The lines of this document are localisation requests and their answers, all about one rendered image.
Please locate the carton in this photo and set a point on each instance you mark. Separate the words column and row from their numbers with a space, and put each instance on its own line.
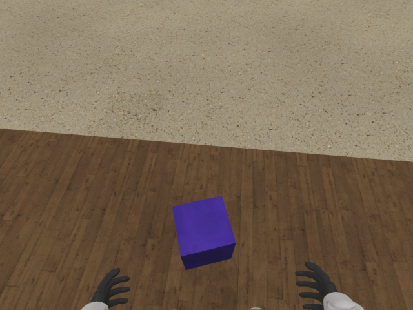
column 204, row 232

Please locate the right robot forearm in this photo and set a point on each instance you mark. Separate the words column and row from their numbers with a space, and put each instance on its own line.
column 339, row 301

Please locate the left robot hand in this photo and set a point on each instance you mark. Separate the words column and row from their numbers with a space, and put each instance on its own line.
column 104, row 291

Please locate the right robot hand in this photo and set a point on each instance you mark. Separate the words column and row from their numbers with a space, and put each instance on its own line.
column 322, row 284

